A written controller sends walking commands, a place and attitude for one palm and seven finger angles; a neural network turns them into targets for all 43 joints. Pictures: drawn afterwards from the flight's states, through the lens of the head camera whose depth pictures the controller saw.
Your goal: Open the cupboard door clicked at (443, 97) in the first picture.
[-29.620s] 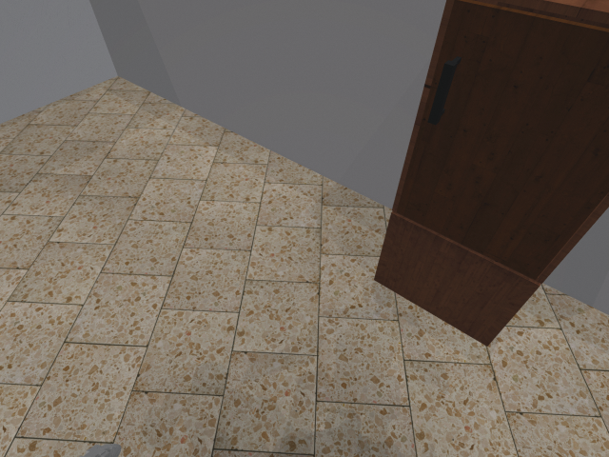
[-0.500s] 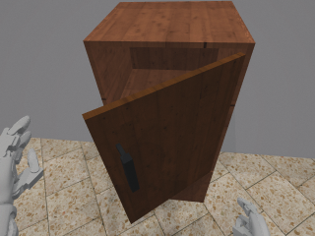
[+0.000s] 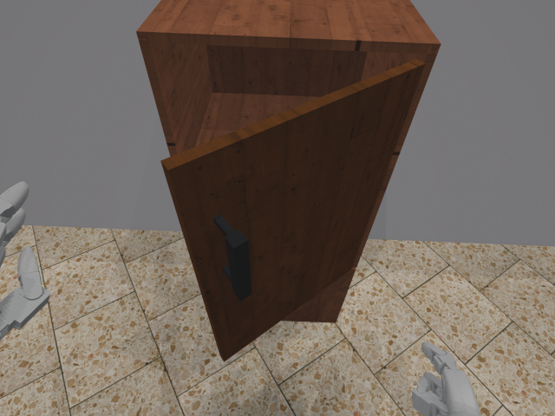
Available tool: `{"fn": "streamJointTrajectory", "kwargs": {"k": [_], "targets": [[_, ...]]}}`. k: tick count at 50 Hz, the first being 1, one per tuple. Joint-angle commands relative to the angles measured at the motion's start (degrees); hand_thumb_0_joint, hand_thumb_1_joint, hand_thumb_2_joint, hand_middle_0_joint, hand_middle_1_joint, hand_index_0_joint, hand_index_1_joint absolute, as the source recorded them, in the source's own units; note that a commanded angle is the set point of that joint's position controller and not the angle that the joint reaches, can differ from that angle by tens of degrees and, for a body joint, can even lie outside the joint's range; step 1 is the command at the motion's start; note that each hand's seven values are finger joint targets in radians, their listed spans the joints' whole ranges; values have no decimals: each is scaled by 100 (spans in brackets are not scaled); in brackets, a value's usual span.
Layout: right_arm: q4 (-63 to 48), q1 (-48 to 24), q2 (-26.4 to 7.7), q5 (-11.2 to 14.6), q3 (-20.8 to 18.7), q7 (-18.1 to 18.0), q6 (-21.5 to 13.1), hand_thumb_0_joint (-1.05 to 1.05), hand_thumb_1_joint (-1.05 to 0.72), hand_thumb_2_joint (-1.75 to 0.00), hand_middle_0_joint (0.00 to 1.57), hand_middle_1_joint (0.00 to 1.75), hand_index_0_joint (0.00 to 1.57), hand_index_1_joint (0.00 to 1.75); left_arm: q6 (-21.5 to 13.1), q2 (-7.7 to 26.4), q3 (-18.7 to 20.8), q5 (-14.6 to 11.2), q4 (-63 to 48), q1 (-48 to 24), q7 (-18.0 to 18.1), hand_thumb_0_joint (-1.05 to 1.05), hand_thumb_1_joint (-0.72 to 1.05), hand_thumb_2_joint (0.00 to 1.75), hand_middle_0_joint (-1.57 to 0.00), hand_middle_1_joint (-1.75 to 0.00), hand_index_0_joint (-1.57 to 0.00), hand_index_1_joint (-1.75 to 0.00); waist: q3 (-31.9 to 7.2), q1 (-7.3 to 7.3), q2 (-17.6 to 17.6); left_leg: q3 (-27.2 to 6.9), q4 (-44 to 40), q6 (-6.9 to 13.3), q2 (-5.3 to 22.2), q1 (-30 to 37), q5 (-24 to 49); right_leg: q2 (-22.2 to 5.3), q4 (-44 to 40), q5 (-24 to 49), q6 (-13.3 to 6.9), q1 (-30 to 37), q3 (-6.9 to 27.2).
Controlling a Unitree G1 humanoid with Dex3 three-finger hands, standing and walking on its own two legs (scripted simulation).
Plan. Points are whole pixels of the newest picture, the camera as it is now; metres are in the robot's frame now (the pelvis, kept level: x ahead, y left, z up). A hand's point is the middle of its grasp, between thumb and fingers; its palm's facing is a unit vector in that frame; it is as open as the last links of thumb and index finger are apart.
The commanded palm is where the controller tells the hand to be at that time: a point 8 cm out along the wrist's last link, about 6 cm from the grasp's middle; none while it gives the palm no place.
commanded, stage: step back with the hand held close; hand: left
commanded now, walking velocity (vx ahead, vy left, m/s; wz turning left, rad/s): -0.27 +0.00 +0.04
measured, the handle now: (232, 258) +0.31 +0.09 +0.08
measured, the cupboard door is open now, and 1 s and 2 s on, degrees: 39 39 39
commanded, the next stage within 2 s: stop stepping back and stand still in 0.66 s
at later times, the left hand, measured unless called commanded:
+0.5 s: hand out of the picture +0.12 +0.29 +0.17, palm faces +0.47 -0.77 -0.44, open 7.4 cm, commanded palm +0.04 +0.32 +0.18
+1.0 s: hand out of the picture +0.03 +0.27 +0.16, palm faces +0.41 -0.82 -0.40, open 7.4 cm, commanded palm -0.02 +0.30 +0.18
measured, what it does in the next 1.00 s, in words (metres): walks backwards: right foot, then left foot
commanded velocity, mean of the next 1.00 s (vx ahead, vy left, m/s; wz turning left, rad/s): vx -0.20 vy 0.01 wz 0.00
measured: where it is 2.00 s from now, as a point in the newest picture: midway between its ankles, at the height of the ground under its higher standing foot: outside the picture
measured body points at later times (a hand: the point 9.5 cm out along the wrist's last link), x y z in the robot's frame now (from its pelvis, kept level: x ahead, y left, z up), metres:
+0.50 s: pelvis -0.08 +0.02 -0.01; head -0.08 +0.04 +0.44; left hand +0.09 +0.33 +0.19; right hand +0.08 -0.22 -0.09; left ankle +0.03 +0.10 -0.74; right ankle -0.08 -0.12 -0.69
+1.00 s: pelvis -0.18 +0.00 -0.01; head -0.21 +0.02 +0.44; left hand +0.00 +0.31 +0.18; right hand -0.04 -0.26 -0.08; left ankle -0.06 +0.09 -0.74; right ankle -0.27 -0.11 -0.74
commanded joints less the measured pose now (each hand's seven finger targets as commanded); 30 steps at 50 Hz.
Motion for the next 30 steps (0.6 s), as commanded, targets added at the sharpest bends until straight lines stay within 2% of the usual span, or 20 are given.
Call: {"fn": "streamJointTrajectory", "kwargs": {"k": [1, 3, 5, 7, 9, 11, 13, 14, 15, 17, 18, 19, 20, 21, 22, 23, 24, 26, 28, 30], "targets": [[-918, -532, -754, -26, -263, -24, -403, 0, -90, -90, 20, 30, 20, 30, -444, 844, 817, 83, -1146, -170, 192, 0, 90, 90, -20, -30, -20, -30, -539, 16, 776, -1061, -1238, 196, 829, -969, -1299, -65, 271, 291, 24, 750, 243], [-895, -475, -763, -53, -269, -32, -483, 0, -90, -90, 20, 30, 20, 30, -494, 807, 872, 134, -1064, -227, 202, 0, 90, 90, -20, -30, -20, -30, -403, 11, 777, -1236, -1468, 293, 944, -1640, -2164, 19, 550, 57, 47, 1012, 197], [-876, -435, -773, -68, -288, -38, -565, 0, -90, -90, 20, 30, 20, 30, -541, 803, 892, 179, -1148, -340, 202, 0, 90, 90, -20, -30, -20, -30, -383, 13, 822, -1327, -1557, 330, 1023, -1975, -2531, 65, 738, -49, 45, 1188, 152], [-853, -394, -764, -77, -298, -20, -625, 0, -90, -90, 20, 30, 20, 30, -557, 754, 872, 195, -1169, -398, 187, 0, 90, 90, -20, -30, -20, -30, -407, 10, 648, -1267, -1432, 303, 950, -2052, -2683, 70, 725, -314, -1, 1120, 197], [-813, -379, -754, -105, -326, -25, -670, 0, -90, -90, 20, 30, 20, 30, -599, 890, 975, 220, -1226, -466, 206, 0, 90, 90, -20, -30, -20, -30, -381, 5, 526, -1101, -1083, 252, 770, -2015, -2726, -62, 380, -709, -91, 850, 467], [-762, -291, -669, -125, -313, 25, -697, 0, -90, -90, 20, 30, 20, 30, -612, 801, 849, 193, -1324, -456, 220, 0, 90, 90, -20, -30, -20, -30, -340, -41, -56, -790, -226, 19, 338, -1182, -2239, -476, -536, -1455, -330, -280, 1079], [-589, -208, -628, -162, -304, 51, -666, 0, -90, -90, 20, 30, 20, 30, -607, 842, 766, 181, -1320, -590, 289, 0, 90, 90, -20, -30, -20, -30, -335, -92, -736, -496, 1171, -201, -16, -96, -1390, -1213, -1324, -1870, -677, -1579, 1771], [-472, -198, -641, -177, -311, 58, -654, 0, -90, -90, 20, 30, 20, 30, -610, 915, 806, 189, -1303, -672, 345, 0, 90, 90, -20, -30, -20, -30, -412, -116, -765, -426, 1630, -231, -84, 283, -1147, -1433, -1401, -1521, -806, -1894, 1867], [-429, -160, -563, -167, -276, 72, -622, 0, -90, -90, 20, 30, 20, 30, -571, 799, 682, 173, -1209, -626, 353, 0, 90, 90, -20, -30, -20, -30, -555, -157, -931, -467, 1694, -215, -64, 404, -985, -1488, -1228, -1173, -777, -1789, 1602], [-466, -285, -580, -159, -239, 43, -576, 0, -90, -90, 20, 30, 20, 30, -550, 950, 801, 164, -1219, -819, 356, 0, 90, 90, -20, -30, -20, -30, -298, -148, -726, -556, 621, -159, 38, 337, -960, -1097, -819, -917, -492, -1721, 1122], [-522, -377, -664, -155, -241, 7, -574, 0, -90, -90, 20, 30, 20, 30, -581, 983, 844, 164, -1278, -887, 344, 0, 90, 90, -20, -30, -20, -30, -81, -115, -195, -903, -181, -39, 260, -67, -1182, -652, -481, -1002, -257, -1535, 823], [-524, -537, -760, -147, -302, -57, -606, 0, -90, -90, 20, 30, 20, 30, -655, 1126, 1035, 193, -1275, -769, 375, 0, 90, 90, -20, -30, -20, -30, -64, -65, 692, -1542, -936, 168, 819, -703, -1696, -239, 150, -982, -84, -994, 499], [-574, -489, -767, -158, -260, -53, -672, 0, -90, -90, 20, 30, 20, 30, -709, 909, 1033, 201, -1341, -615, 349, 0, 90, 90, -20, -30, -20, -30, -319, -61, 1564, -2477, -2026, 454, 1534, -1789, -2913, 285, 1605, -886, 70, 217, 88], [-576, -444, -716, -217, -320, -44, -746, 0, -90, -90, 20, 30, 20, 30, -742, 949, 1112, 231, -1468, -744, 319, 0, 90, 90, -20, -30, -20, -30, -498, -72, 1777, -2882, -2554, 703, 1934, -2337, -3329, 511, 3005, -1053, 101, 729, 155], [-513, -377, -620, -235, -377, -10, -786, 0, -90, -90, 20, 30, 20, 30, -751, 971, 1149, 194, -1334, -679, 314, 0, 90, 90, -20, -30, -20, -30, -492, -96, 1362, -2792, -2424, 750, 1954, -2061, -2778, 508, 3669, -1296, 51, 329, 331], [-435, -373, -600, -255, -410, 71, -833, 0, -90, -90, 20, 30, 20, 30, -751, 889, 1077, 173, -1399, -620, 307, 0, 90, 90, -20, -30, -20, -30, -543, -67, 898, -2563, -2074, 762, 1820, -1606, -2158, 473, 3758, -1373, 15, -48, 424], [-384, -421, -623, -248, -426, 99, -879, 0, -90, -90, 20, 30, 20, 30, -765, 908, 1057, 150, -1468, -575, 326, 0, 90, 90, -20, -30, -20, -30, -635, -34, 778, -2233, -1753, 715, 1699, -1034, -1623, 376, 3589, -1326, 20, -407, 426], [-308, -425, -538, -238, -367, 190, -942, 0, -90, -90, 20, 30, 20, 30, -709, 672, 792, 87, -1566, -212, 336, 0, 90, 90, -20, -30, -20, -30, -840, -15, 926, -1820, -1780, 542, 1446, -415, -1203, 355, 3018, -1522, 20, -517, 160], [-253, -406, -511, -244, -298, 248, -969, 0, -90, -90, 20, 30, 20, 30, -665, 660, 682, 15, -1705, -196, 323, 0, 90, 90, -20, -30, -20, -30, -950, -50, 1265, -1691, -1992, 393, 1332, -86, -1164, 403, 2085, -1706, -14, -268, -60], [-203, -355, -511, -263, -256, 251, -1001, 0, -90, -90, 20, 30, 20, 30, -645, 701, 663, -28, -1678, -155, 292, 0, 90, 90, -20, -30, -20, -30, -1054, -56, 1343, -1551, -2074, 245, 1203, 279, -836, 486, 1181, -1773, -44, -38, -193]]}}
